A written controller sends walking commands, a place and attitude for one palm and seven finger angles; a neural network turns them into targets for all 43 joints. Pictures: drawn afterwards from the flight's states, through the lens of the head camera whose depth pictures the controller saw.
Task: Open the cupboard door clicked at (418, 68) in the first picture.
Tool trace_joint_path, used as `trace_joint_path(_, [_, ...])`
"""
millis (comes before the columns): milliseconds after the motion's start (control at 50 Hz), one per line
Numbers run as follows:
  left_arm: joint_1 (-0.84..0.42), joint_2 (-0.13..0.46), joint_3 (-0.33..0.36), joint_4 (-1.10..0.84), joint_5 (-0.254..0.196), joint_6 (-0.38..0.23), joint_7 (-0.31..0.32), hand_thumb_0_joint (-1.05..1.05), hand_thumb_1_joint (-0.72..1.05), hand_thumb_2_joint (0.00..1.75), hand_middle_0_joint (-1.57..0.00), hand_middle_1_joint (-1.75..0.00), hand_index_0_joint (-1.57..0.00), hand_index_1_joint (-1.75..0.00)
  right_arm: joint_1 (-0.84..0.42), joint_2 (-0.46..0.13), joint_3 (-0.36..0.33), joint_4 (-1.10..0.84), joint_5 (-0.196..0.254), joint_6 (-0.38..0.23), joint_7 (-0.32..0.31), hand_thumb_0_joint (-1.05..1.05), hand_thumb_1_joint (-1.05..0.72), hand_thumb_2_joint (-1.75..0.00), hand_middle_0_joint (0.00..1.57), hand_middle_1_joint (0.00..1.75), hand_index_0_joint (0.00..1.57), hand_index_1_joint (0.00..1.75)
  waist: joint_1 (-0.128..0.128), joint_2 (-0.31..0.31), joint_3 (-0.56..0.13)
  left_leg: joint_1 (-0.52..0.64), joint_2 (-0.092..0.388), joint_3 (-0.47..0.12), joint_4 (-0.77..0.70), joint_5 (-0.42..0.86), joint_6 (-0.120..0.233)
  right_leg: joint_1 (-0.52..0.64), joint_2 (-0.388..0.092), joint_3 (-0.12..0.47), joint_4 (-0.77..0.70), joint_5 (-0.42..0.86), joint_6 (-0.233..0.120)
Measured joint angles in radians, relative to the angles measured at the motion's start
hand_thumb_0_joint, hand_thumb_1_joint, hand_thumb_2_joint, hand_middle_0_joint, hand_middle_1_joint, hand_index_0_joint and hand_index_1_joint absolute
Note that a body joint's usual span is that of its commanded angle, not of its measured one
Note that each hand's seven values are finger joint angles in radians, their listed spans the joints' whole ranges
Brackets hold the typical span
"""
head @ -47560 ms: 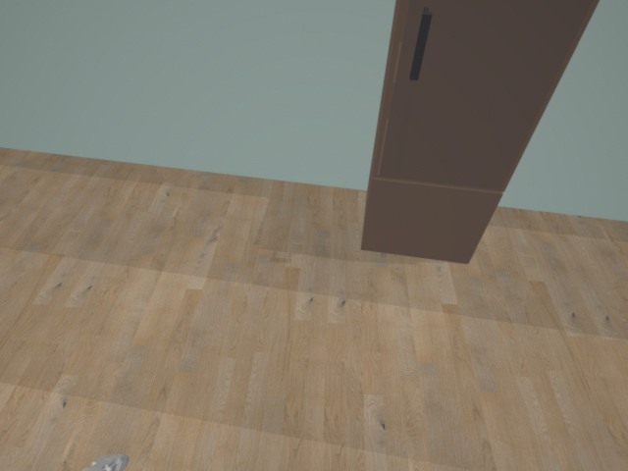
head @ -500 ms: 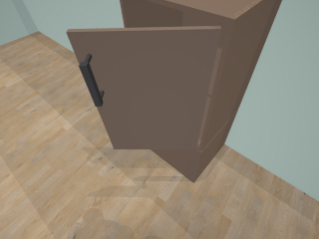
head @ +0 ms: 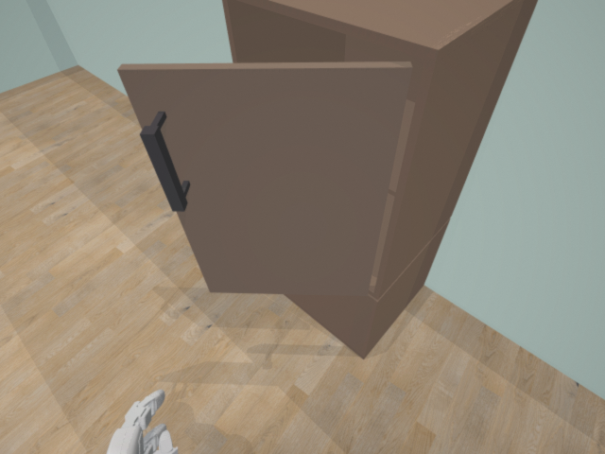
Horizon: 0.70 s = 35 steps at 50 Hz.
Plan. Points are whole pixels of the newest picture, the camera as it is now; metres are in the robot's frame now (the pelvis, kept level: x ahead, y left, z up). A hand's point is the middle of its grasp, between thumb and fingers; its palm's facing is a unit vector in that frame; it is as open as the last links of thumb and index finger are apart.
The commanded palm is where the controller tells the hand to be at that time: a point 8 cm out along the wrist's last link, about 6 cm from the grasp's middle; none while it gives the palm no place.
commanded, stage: raise the hand with hooked fingers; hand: left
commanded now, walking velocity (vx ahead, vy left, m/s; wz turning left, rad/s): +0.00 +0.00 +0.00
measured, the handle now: (170, 163) +0.51 +0.26 +0.10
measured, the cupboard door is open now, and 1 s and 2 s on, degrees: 40 40 40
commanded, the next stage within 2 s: move the hooked fingers beside the handle in 1.98 s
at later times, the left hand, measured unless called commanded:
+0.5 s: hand (142, 413) +0.17 +0.21 +0.01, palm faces +0.05 -1.00 -0.07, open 9.8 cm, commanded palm +0.14 +0.27 +0.01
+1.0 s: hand (98, 353) +0.22 +0.26 +0.06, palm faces +0.05 -1.00 -0.06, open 12.8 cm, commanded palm +0.19 +0.32 +0.07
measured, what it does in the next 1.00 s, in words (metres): stands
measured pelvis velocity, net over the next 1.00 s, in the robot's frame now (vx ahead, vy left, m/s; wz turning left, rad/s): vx -0.03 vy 0.03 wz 0.02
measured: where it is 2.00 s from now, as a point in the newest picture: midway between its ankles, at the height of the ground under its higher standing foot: outside the picture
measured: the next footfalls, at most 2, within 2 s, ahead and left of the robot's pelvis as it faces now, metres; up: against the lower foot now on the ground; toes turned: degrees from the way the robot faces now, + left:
none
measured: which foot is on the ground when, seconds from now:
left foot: down 0.00-1.00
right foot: down 0.00-1.00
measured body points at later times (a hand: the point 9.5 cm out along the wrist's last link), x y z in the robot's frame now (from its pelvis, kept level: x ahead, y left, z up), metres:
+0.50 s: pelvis -0.04 +0.00 -0.06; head +0.00 +0.01 +0.39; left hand +0.16 +0.26 +0.02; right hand +0.18 -0.21 -0.12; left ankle -0.03 +0.13 -0.74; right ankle -0.01 -0.09 -0.74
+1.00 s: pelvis -0.03 +0.03 -0.03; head -0.01 +0.03 +0.42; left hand +0.21 +0.32 +0.06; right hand +0.15 -0.22 -0.09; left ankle -0.03 +0.13 -0.74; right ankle -0.01 -0.09 -0.74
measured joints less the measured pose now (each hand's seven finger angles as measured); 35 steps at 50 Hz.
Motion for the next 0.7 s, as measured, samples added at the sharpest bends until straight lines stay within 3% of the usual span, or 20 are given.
trace_joint_path(40, [-0.019,-0.006,0.023,-0.135,-0.031,-0.067,-0.013,0.02,0.87,0.88,-0.21,-0.33,-0.2,-0.32,-0.021,-0.021,-0.017,-0.063,-0.002,-0.041,-0.002,0.01,-0.91,-0.9,0.2,0.3,0.2,0.3,-0.016,0.01,-0.027,-0.044,-0.008,-0.012,0.039,-0.01,0.004,-0.038,-0.012,-0.011,0.038,-0.015,0.004])
trace_joint_path(100, [-0.075,0.002,0.079,-0.198,-0.068,-0.24,-0.091,0.01,0.82,0.86,-0.21,-0.36,-0.2,-0.35,-0.083,-0.032,-0.038,-0.159,-0.012,-0.076,0.01,0.01,-0.91,-0.9,0.2,0.3,0.2,0.3,-0.025,-0.004,-0.072,-0.151,-0.009,-0.007,0.128,-0.038,0.003,-0.153,-0.02,-0.004,0.137,-0.046,0.002])
trace_joint_path(180, [-0.073,0.016,0.127,-0.196,-0.122,-0.467,-0.289,0.01,0.74,0.83,-0.21,-0.4,-0.21,-0.4,-0.156,-0.039,-0.057,-0.285,-0.015,-0.097,0.048,0.01,-0.91,-0.9,0.2,0.3,0.2,0.3,-0.017,-0.055,-0.101,-0.309,0.002,0.004,0.285,-0.096,-0.005,-0.318,-0.019,0.01,0.295,-0.099,-0.009])
trace_joint_path(220, [-0.04,0.024,0.136,-0.184,-0.136,-0.507,-0.379,0.0,0.7,0.81,-0.22,-0.43,-0.21,-0.43,-0.175,-0.055,-0.063,-0.34,-0.011,-0.098,0.057,0.01,-0.91,-0.9,0.2,0.3,0.2,0.3,-0.007,-0.07,-0.104,-0.373,0.005,-0.002,0.357,-0.119,-0.001,-0.378,-0.019,0.008,0.361,-0.124,-0.013])
trace_joint_path(280, [0.026,0.032,0.141,-0.192,-0.154,-0.474,-0.435,0.01,0.63,0.78,-0.22,-0.47,-0.22,-0.47,-0.183,-0.075,-0.071,-0.4,-0.002,-0.089,0.049,0.01,-0.91,-0.9,0.2,0.3,0.2,0.3,0.014,-0.08,-0.107,-0.442,0.006,-0.017,0.44,-0.156,-0.003,-0.436,-0.022,-0.003,0.429,-0.154,-0.015])
trace_joint_path(340, [0.067,0.032,0.149,-0.24,-0.159,-0.444,-0.406,0.01,0.56,0.75,-0.23,-0.52,-0.22,-0.51,-0.173,-0.077,-0.069,-0.424,-0.002,-0.09,0.032,0.01,-0.91,-0.9,0.2,0.3,0.2,0.3,0.036,-0.071,-0.1,-0.48,0.007,-0.042,0.495,-0.177,-0.005,-0.452,-0.024,-0.026,0.459,-0.169,-0.014])
trace_joint_path(420, [0.04,0.047,0.155,-0.345,-0.158,-0.466,-0.361,0.02,0.47,0.72,-0.23,-0.58,-0.23,-0.57,-0.155,-0.052,-0.03,-0.402,-0.007,-0.094,0.017,0.01,-0.91,-0.9,0.2,0.3,0.2,0.3,0.049,-0.054,-0.09,-0.507,0.009,-0.072,0.54,-0.191,0.0,-0.454,-0.023,-0.055,0.473,-0.174,-0.012])
trace_joint_path(500, [-0.082,0.087,0.144,-0.375,-0.155,-0.432,-0.399,0.01,0.37,0.68,-0.24,-0.64,-0.23,-0.63,-0.137,-0.014,0.026,-0.367,-0.001,-0.087,0.01,0.01,-0.9,-0.9,0.2,0.3,0.2,0.3,0.033,-0.025,-0.074,-0.513,0.01,-0.086,0.55,-0.187,0.004,-0.445,-0.021,-0.068,0.46,-0.161,-0.009])
trace_joint_path(580, [-0.161,0.131,0.159,-0.334,-0.17,-0.279,-0.446,0.01,0.28,0.64,-0.25,-0.7,-0.24,-0.69,-0.099,0.024,0.06,-0.349,0.009,-0.061,0.004,0.01,-0.9,-0.9,0.2,0.3,0.21,0.3,-0.001,-0.008,-0.073,-0.48,0.011,-0.061,0.497,-0.163,0.012,-0.423,-0.017,-0.045,0.409,-0.129,0.001])
trace_joint_path(640, [-0.143,0.134,0.197,-0.327,-0.199,-0.181,-0.429,0.01,0.21,0.61,-0.25,-0.74,-0.25,-0.74,-0.055,0.033,0.061,-0.347,0.012,-0.05,0.001,0.01,-0.9,-0.9,0.2,0.3,0.21,0.3,-0.023,-0.004,-0.082,-0.436,0.009,-0.035,0.437,-0.143,0.021,-0.393,-0.017,-0.02,0.36,-0.105,0.011])
trace_joint_path(700, [-0.107,0.126,0.236,-0.351,-0.213,-0.167,-0.383,0.01,0.14,0.58,-0.26,-0.79,-0.25,-0.78,-0.016,0.02,0.049,-0.343,0.008,-0.057,0.0,0.02,-0.9,-0.9,0.2,0.3,0.21,0.3,-0.025,-0.008,-0.085,-0.398,0.006,-0.02,0.395,-0.131,0.027,-0.363,-0.017,-0.006,0.323,-0.09,0.017])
